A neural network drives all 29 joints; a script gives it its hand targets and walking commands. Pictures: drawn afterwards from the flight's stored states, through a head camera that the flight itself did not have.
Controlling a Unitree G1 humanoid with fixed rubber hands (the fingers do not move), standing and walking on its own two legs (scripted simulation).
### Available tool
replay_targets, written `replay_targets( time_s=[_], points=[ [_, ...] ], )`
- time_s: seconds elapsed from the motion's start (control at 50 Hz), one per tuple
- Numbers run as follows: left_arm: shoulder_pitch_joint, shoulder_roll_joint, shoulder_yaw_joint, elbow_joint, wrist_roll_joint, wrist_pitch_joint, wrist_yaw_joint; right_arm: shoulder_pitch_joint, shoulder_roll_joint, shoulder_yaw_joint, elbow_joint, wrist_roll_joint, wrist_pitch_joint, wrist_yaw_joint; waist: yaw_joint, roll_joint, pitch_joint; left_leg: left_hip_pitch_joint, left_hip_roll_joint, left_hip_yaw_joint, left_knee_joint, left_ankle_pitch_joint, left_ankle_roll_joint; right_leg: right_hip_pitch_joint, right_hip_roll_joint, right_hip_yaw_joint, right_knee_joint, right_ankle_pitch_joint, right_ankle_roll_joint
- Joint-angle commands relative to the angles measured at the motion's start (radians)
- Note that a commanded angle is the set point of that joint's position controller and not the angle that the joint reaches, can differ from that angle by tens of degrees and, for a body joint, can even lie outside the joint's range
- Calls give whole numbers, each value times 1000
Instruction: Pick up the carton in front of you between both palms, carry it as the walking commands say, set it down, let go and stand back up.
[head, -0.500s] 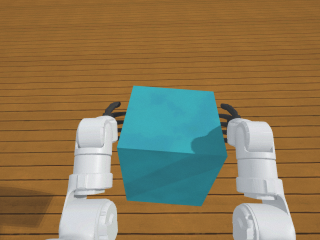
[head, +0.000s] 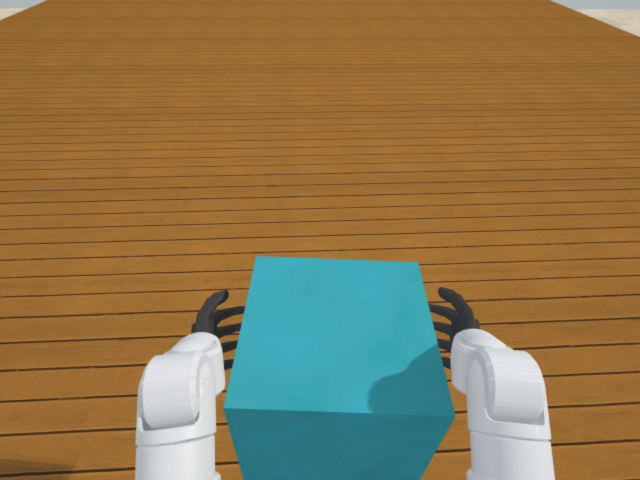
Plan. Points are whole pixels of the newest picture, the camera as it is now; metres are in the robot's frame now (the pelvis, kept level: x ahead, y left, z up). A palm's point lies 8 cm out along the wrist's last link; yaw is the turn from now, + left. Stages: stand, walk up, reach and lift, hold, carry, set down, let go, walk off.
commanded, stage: carry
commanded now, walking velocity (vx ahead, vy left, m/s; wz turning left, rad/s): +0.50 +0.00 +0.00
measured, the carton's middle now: (332, 380) +0.26 +0.00 +0.00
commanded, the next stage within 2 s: hold in 1.98 s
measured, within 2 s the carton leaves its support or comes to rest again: neither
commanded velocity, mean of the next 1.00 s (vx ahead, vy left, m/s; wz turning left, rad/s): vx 0.07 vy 0.00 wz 0.00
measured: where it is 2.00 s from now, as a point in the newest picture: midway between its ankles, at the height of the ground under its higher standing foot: outside the picture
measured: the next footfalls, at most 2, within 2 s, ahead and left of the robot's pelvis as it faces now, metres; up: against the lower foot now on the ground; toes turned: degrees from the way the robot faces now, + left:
right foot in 0.34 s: +0.40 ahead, -0.12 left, +0.00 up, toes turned +9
left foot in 0.58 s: +0.36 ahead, +0.09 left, +0.00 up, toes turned -1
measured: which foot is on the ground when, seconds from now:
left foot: down 0.00-0.36, up 0.38-0.56, down 0.58-1.00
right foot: up 0.00-0.32, down 0.34-1.00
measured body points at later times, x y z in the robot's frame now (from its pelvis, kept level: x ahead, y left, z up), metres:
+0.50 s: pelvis +0.27 -0.04 +0.00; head +0.28 -0.06 +0.45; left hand +0.54 +0.12 +0.06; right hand +0.56 -0.18 +0.05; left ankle +0.19 +0.08 -0.71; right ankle +0.36 -0.12 -0.74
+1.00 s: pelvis +0.38 -0.02 -0.01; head +0.35 -0.02 +0.44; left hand +0.65 +0.14 +0.07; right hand +0.66 -0.16 +0.07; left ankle +0.32 +0.08 -0.74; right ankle +0.37 -0.12 -0.74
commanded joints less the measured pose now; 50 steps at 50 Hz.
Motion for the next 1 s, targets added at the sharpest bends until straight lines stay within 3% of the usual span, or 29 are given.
replay_targets(
  time_s=[0.0, 0.04, 0.08, 0.14, 0.2, 0.26, 0.3, 0.32, 0.34, 0.36, 0.38, 0.44, 0.5, 0.54, 0.58, 0.6, 0.62, 0.64, 0.7, 0.74, 0.8, 0.98],
  points=[
    [-534, -948, -736, -74, -427, -27, -263, -500, 974, 705, -92, 451, -15, 268, 1, 86, -175, 314, 292, -364, -290, -58, 56, -247, -67, 44, -59, 117, 7],
    [-504, -966, -736, -72, -412, -39, -254, -490, 969, 713, -103, 467, -21, 274, 3, 123, -149, 284, 269, -291, -340, -105, 53, -234, -62, 8, -170, 175, 28],
    [-480, -957, -733, -81, -398, -44, -243, -478, 952, 721, -118, 476, -24, 279, 3, 131, -117, 288, 248, -233, -356, -75, 53, -239, -59, -19, -299, 237, 41],
    [-465, -921, -730, -107, -394, -37, -232, -464, 911, 716, -140, 472, -17, 275, -2, 136, -74, 308, 221, -162, -341, 41, 50, -225, -44, -67, -426, 330, 35],
    [-458, -872, -722, -115, -395, -15, -230, -430, 872, 696, -126, 447, -2, 263, -8, 143, -35, 343, 197, -95, -261, 295, 38, -200, -16, -113, -500, 386, 16],
    [-465, -841, -714, -109, -404, 3, -237, -411, 849, 680, -105, 423, 12, 254, -10, 171, -28, 354, 180, -48, -135, 507, -6, -89, 23, -145, -577, 449, -3],
    [-453, -829, -708, -95, -403, 7, -243, -413, 846, 677, -99, 415, 19, 251, 16, 114, -87, 270, 120, 18, 80, 566, -74, 186, 59, -186, -701, 578, -6],
    [-457, -825, -703, -91, -400, 10, -247, -423, 834, 676, -94, 410, 20, 250, 29, 60, -156, 157, 90, 5, 225, 344, -114, 374, -47, -84, -674, 755, -10],
    [-445, -823, -693, -74, -399, 10, -250, -458, 851, 702, -108, 430, 25, 250, 36, -143, -299, -35, 42, -45, 439, -52, -138, 649, -278, 170, -553, 1194, -118],
    [-425, -845, -682, -35, -404, -2, -253, -455, 877, 705, -105, 436, 28, 250, 40, -253, -374, -159, -32, -107, 580, -371, -144, 736, -350, 314, -609, 1170, -236],
    [-412, -890, -692, -55, -420, -15, -257, -458, 907, 711, -108, 438, 19, 253, 32, -202, -372, -165, -13, -172, 614, -416, -129, 659, -335, 301, -678, 1007, -231],
    [-485, -986, -720, -114, -440, -52, -269, -511, 976, 735, -152, 444, -19, 254, 10, -127, -296, -77, 51, -202, 345, -392, -92, 435, -257, 146, -753, 690, -139],
    [-457, -989, -729, -127, -442, -68, -272, -460, 1001, 751, -157, 435, -42, 244, 11, -137, -313, 49, 13, -138, 155, -256, -82, 350, -220, 57, -776, 488, -122],
    [-436, -974, -737, -145, -441, -71, -272, -422, 992, 751, -166, 426, -48, 243, 6, -113, -315, 135, 28, -106, 18, -66, -82, 303, -198, 2, -747, 407, -110],
    [-435, -951, -740, -151, -433, -70, -272, -424, 964, 745, -187, 427, -41, 246, 8, -78, -283, 227, 90, -132, -62, 107, -87, 200, -158, -26, -712, 277, -66],
    [-453, -929, -738, -159, -431, -63, -273, -433, 952, 738, -183, 422, -35, 246, 8, -21, -245, 171, 154, -199, -68, 127, -83, 204, -123, -59, -672, 228, -41],
    [-474, -920, -745, -163, -439, -52, -272, -441, 931, 725, -173, 417, -30, 248, 16, 52, -210, 144, 169, -199, -12, 180, -72, 198, -101, -44, -663, 279, -25],
    [-470, -902, -739, -146, -436, -41, -268, -431, 913, 714, -155, 418, -20, 250, 14, 69, -189, 143, 171, -191, 3, 223, -70, 194, -108, -37, -635, 355, -21],
    [-430, -855, -724, -87, -416, -15, -259, -376, 872, 688, -79, 407, 2, 255, 9, 62, -172, 132, 156, -188, 33, 391, -66, 224, -112, -34, -554, 572, -13],
    [-417, -851, -713, -45, -403, -8, -259, -368, 868, 677, -40, 400, 10, 258, 9, 54, -178, 148, 149, -180, 55, 493, -69, 224, -107, -40, -526, 648, -8],
    [-458, -877, -713, -41, -406, -12, -261, -421, 894, 683, -42, 414, 6, 262, 11, 43, -182, 157, 142, -172, 71, 536, -70, 226, -101, -41, -512, 676, -6],
    [-478, -919, -730, -61, -418, -39, -258, -450, 931, 711, -76, 423, -19, 258, 10, 21, -231, 173, 131, -165, 97, 462, -60, 250, -98, -31, -495, 653, -19]
  ],
)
